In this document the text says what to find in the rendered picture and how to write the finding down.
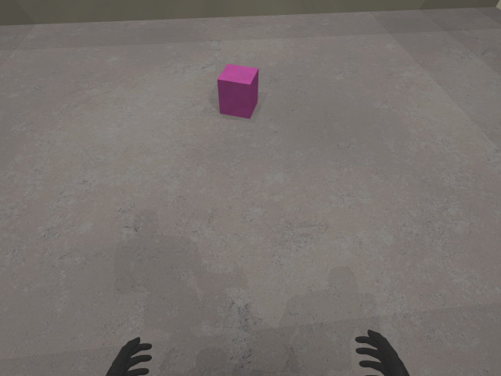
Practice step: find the right robot hand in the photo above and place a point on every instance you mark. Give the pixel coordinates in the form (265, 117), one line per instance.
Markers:
(390, 365)

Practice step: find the left robot hand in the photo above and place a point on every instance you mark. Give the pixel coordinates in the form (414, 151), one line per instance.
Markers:
(124, 361)

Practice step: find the carton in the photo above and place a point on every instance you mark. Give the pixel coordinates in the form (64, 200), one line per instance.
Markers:
(238, 90)

